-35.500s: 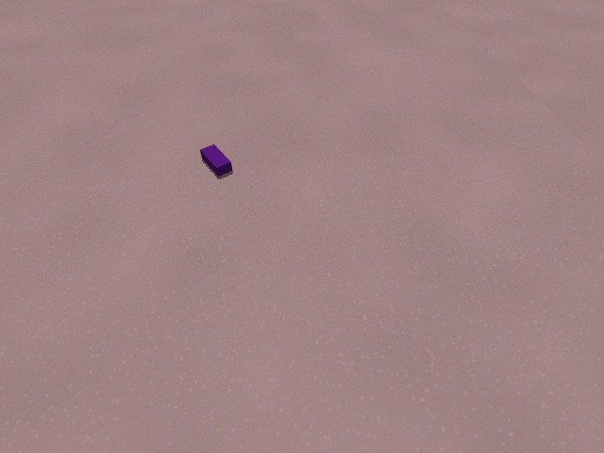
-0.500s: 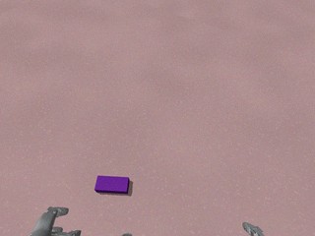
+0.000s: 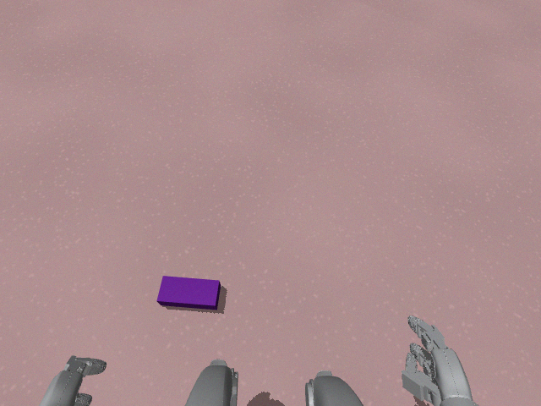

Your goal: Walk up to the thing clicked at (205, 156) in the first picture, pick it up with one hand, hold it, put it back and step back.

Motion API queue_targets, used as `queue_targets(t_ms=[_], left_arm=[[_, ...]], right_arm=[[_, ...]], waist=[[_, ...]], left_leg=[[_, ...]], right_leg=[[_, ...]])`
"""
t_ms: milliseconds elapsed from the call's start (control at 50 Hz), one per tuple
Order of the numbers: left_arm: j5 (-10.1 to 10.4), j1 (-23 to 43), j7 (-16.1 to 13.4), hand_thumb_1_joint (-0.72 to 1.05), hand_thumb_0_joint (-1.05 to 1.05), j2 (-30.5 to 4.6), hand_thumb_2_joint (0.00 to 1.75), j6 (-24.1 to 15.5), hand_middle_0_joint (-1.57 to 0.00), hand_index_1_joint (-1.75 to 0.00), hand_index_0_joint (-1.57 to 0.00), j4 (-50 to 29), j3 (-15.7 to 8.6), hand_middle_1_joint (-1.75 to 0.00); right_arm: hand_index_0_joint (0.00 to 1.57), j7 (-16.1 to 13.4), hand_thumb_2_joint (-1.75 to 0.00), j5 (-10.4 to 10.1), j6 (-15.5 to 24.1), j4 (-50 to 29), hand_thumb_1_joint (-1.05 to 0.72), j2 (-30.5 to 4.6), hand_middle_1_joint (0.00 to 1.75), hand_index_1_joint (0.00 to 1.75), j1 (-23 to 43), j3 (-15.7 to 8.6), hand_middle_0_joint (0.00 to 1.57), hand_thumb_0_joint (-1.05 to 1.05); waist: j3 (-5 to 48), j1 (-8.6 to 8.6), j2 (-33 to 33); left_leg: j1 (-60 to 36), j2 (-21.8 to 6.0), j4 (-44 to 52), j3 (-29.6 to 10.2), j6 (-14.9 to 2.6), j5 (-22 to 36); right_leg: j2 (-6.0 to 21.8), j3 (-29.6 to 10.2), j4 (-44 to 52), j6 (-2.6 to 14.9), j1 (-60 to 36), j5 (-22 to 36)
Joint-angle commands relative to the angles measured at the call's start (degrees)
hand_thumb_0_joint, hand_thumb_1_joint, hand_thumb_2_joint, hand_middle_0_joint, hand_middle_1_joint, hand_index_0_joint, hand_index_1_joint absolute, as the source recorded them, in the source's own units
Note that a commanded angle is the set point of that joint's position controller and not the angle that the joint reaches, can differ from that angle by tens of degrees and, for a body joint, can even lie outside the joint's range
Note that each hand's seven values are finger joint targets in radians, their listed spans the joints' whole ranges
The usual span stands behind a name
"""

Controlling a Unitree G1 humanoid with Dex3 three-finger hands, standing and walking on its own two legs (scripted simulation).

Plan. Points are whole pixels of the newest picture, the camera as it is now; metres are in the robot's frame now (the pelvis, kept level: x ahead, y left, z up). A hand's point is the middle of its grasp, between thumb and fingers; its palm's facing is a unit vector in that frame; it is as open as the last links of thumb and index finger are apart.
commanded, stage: rise first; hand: left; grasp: from above
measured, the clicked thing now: (190, 292) +0.46 +0.26 -0.66
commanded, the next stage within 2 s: none
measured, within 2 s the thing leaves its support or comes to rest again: neither
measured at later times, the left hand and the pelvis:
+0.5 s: hand (124, 355) +0.23 +0.30 -0.30, palm faces -0.44 -0.54 -0.72, open 14.2 cm; pelvis -0.05 +0.00 -0.17, yaw -2 degrees
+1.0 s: hand (146, 316) +0.33 +0.32 -0.44, palm faces -0.49 -0.16 -0.86, open 14.2 cm; pelvis -0.10 +0.00 -0.31, yaw -7 degrees
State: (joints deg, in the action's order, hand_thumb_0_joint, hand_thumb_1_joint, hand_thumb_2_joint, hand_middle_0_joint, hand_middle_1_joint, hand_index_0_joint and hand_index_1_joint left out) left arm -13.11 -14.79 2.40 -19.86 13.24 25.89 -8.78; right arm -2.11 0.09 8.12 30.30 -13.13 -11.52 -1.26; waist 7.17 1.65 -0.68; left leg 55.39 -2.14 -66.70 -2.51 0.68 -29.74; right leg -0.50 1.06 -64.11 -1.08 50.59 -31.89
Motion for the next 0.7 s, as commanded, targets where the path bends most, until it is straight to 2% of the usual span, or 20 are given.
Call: queue_targets(t_ms=[0,40,80,100,180,220,260,280,300,320,340,400,440,460,500,540,560,580,620,680], left_arm=[[-1.3,-3.1,-1.4,-0.57,0.0,-10.6,0.99,-1.7,-0.08,-1.06,-0.07,-9.0,-4.1,-1.06],[-1.8,-1.2,-1.5,-0.58,0.0,-11.3,1.0,-2.3,-0.07,-1.05,-0.06,-9.7,-4.1,-1.05],[-3.2,2.0,-1.8,-0.59,0.0,-11.8,1.01,-3.6,-0.08,-1.05,-0.06,-9.0,-3.8,-1.03],[-3.9,2.5,-1.9,-0.59,0.0,-12.3,1.0,-4.4,-0.08,-1.05,-0.06,-7.2,-4.4,-1.04],[-7.9,6.6,-2.0,-0.6,0.0,-13.3,1.01,-8.9,-0.08,-1.06,-0.06,-2.8,-3.9,-1.04],[-10.5,11.2,-1.9,-0.59,0.0,-15.4,1.01,-11.9,-0.07,-1.06,-0.06,0.3,-4.5,-1.04],[-13.8,16.0,-1.9,-0.61,0.0,-16.9,1.04,-15.2,-0.07,-1.05,-0.05,1.5,-4.2,-1.03],[-14.9,17.4,-2.0,-0.61,0.0,-18.7,1.03,-16.7,-0.08,-1.06,-0.06,2.1,-5.3,-1.04],[-15.9,17.8,-2.1,-0.61,0.0,-19.1,1.02,-18.0,-0.09,-1.07,-0.07,2.7,-5.4,-1.05],[-17.1,19.7,-2.4,-0.61,0.0,-21.3,1.02,-19.2,-0.09,-1.07,-0.07,2.5,-6.2,-1.06],[-18.7,21.5,-2.6,-0.6,0.0,-21.9,1.03,-20.2,-0.08,-1.07,-0.07,4.9,-6.4,-1.06],[-22.4,27.5,-3.2,-0.59,0.0,-26.6,1.03,-22.9,-0.08,-1.07,-0.07,8.0,-8.4,-1.06],[-24.5,32.6,-3.4,-0.58,0.0,-28.6,1.03,-24.4,-0.07,-1.08,-0.07,10.0,-8.4,-1.07],[-25.8,34.3,-3.4,-0.59,0.0,-28.1,1.04,-25.0,-0.07,-1.08,-0.07,11.8,-7.6,-1.07],[-28.2,39.0,-3.7,-0.59,0.0,-32.3,1.04,-26.6,-0.08,-1.08,-0.07,14.7,-9.2,-1.07],[-30.6,45.0,-3.7,-0.6,0.0,-34.5,1.04,-28.5,-0.08,-1.07,-0.07,16.3,-8.7,-1.06],[-31.8,46.1,-3.8,-0.6,0.0,-35.1,1.05,-29.3,-0.07,-1.07,-0.07,18.3,-8.6,-1.06],[-32.9,48.5,-3.9,-0.58,0.0,-35.3,1.04,-30.2,-0.07,-1.07,-0.07,19.1,-7.8,-1.07],[-35.1,52.1,-4.5,-0.58,0.0,-38.8,1.04,-32.1,-0.07,-1.07,-0.06,21.2,-9.1,-1.06],[-38.1,56.2,-5.3,-0.57,0.0,-41.9,1.05,-34.5,-0.06,-1.06,-0.05,24.4,-9.7,-1.05]], right_arm=[[0.2,-0.6,-0.9,-0.3,3.4,-7.0,-0.89,-8.8,0.3,0.3,-1.0,-3.7,0.2,0.0],[0.2,-0.5,-0.9,-0.2,3.6,-7.0,-0.89,-9.0,0.3,0.3,-0.5,-3.7,0.2,0.0],[0.2,-0.4,-0.9,-0.2,4.0,-6.8,-0.88,-8.9,0.3,0.3,0.3,-3.7,0.2,0.0],[0.2,-0.2,-0.9,-0.2,4.2,-6.4,-0.88,-9.2,0.3,0.3,0.6,-3.6,0.2,0.0],[0.2,1.1,-0.9,0.0,5.0,-4.8,-0.89,-10.1,0.3,0.3,1.3,-4.1,0.2,0.0],[0.2,1.9,-0.89,0.1,5.3,-3.5,-0.87,-11.0,0.3,0.3,2.1,-4.5,0.2,0.0],[0.2,2.4,-0.9,0.0,5.4,-2.6,-0.88,-11.5,0.3,0.3,2.2,-4.8,0.2,0.0],[0.2,2.6,-0.9,0.0,5.4,-2.1,-0.9,-11.7,0.3,0.3,2.1,-4.8,0.2,0.0],[0.2,2.9,-0.9,-0.1,5.2,-1.8,-0.91,-12.0,0.3,0.3,2.1,-5.1,0.2,0.0],[0.2,3.1,-0.91,-0.1,5.1,-1.3,-0.92,-12.5,0.3,0.3,2.2,-5.2,0.2,0.0],[0.2,3.2,-0.9,0.0,4.8,-1.0,-0.91,-12.7,0.3,0.3,2.6,-5.4,0.2,0.0],[0.2,3.8,-0.91,0.3,3.6,0.9,-0.91,-13.4,0.3,0.3,2.5,-5.4,0.2,0.0],[0.2,4.1,-0.9,0.6,2.7,1.5,-0.9,-13.4,0.3,0.3,1.9,-5.7,0.2,0.0],[0.2,4.3,-0.91,0.8,2.3,1.8,-0.91,-13.3,0.3,0.3,1.3,-5.7,0.2,0.0],[0.2,4.4,-0.9,1.1,1.5,3.1,-0.91,-13.4,0.3,0.3,0.6,-5.8,0.2,0.0],[0.2,4.7,-0.91,1.4,0.8,3.8,-0.91,-13.7,0.3,0.3,0.0,-5.5,0.2,0.0],[0.2,4.8,-0.91,1.5,0.3,4.3,-0.91,-13.7,0.3,0.3,0.0,-5.4,0.2,0.0],[0.2,4.9,-0.9,1.6,0.0,5.0,-0.9,-13.8,0.3,0.3,-0.7,-5.4,0.2,0.0],[0.2,5.1,-0.9,1.9,-0.6,5.8,-0.89,-14.2,0.3,0.3,-1.3,-5.0,0.2,0.0],[0.2,5.5,-0.9,2.6,-2.2,6.7,-0.88,-14.4,0.3,0.3,-2.0,-4.3,0.2,0.0]], waist=[[14.5,0.32,-4.0],[14.5,0.72,-4.7],[14.2,1.38,-4.4],[14.0,1.04,-4.1],[17.1,0.67,-4.9],[18.3,0.14,-5.4],[21.8,0.35,-5.3],[24.1,-0.51,-6.4],[26.0,-0.64,-6.2],[27.8,-0.86,-6.7],[27.9,-0.79,-6.0],[31.6,-1.93,-6.9],[32.8,-1.16,-5.0],[32.7,-0.7,-4.5],[34.5,-1.34,-2.8],[35.5,-0.66,-3.8],[35.9,-0.85,-3.1],[36.3,-0.26,-3.4],[37.1,-0.58,-4.0],[37.1,-0.06,-4.5]], left_leg=[[-11.3,1.1,5.8,1.3,-1.37,18.1],[-10.0,0.8,4.3,0.8,-1.32,18.2],[-7.3,0.8,2.4,0.3,-1.42,14.8],[-5.7,0.8,1.2,0.0,-1.34,14.5],[-0.2,1.0,-5.6,-0.4,-1.42,15.7],[3.4,0.9,-8.8,-1.2,-1.27,13.7],[6.5,1.0,-12.3,-1.3,-1.3,11.9],[6.8,1.1,-14.2,-1.1,-1.29,13.0],[7.4,1.1,-15.8,-1.0,-1.34,13.7],[8.5,1.1,-17.5,-1.0,-1.41,14.4],[11.0,1.2,-18.7,-1.0,-1.36,12.1],[14.6,1.2,-24.2,-0.6,-1.55,12.7],[18.8,1.2,-27.6,0.1,-2.03,9.8],[21.4,1.4,-29.1,0.4,-2.2,8.4],[24.6,1.3,-31.9,0.9,-2.42,5.2],[27.8,1.4,-34.3,0.9,-2.36,3.1],[28.9,1.3,-35.3,0.8,-2.42,2.3],[29.7,1.2,-37.0,1.0,-2.52,1.8],[31.4,1.2,-38.7,0.8,-2.36,1.5],[34.4,1.2,-41.6,0.7,-2.45,0.4]], right_leg=[[-0.8,1.0,4.8,2.22,-2.4,16.8],[-0.9,1.1,2.7,2.32,0.7,16.1],[-1.0,1.0,0.9,2.34,4.2,13.6],[-1.0,1.1,-1.0,2.47,6.0,12.7],[-1.0,1.0,-8.8,2.75,13.7,12.9],[-0.9,1.0,-13.3,2.98,19.3,10.3],[-1.0,0.8,-16.9,2.97,23.0,9.6],[-0.9,0.6,-18.5,2.89,24.5,10.4],[-1.0,0.7,-20.0,2.89,25.8,10.8],[-1.0,0.6,-21.5,2.84,27.0,11.3],[-1.2,0.7,-22.9,2.94,29.0,9.7],[-1.2,0.9,-27.3,2.89,33.0,9.8],[-1.5,1.0,-28.2,2.6,34.4,8.1],[-1.5,1.0,-28.9,2.52,35.0,7.4],[-1.8,1.2,-29.8,2.39,36.1,5.0],[-1.9,1.4,-32.2,2.48,38.1,3.3],[-2.0,1.8,-33.4,2.51,39.1,2.6],[-2.1,1.9,-34.0,2.41,40.1,2.4],[-2.2,2.4,-36.3,2.54,41.6,1.8],[-2.5,3.0,-38.8,2.57,44.1,0.6]])
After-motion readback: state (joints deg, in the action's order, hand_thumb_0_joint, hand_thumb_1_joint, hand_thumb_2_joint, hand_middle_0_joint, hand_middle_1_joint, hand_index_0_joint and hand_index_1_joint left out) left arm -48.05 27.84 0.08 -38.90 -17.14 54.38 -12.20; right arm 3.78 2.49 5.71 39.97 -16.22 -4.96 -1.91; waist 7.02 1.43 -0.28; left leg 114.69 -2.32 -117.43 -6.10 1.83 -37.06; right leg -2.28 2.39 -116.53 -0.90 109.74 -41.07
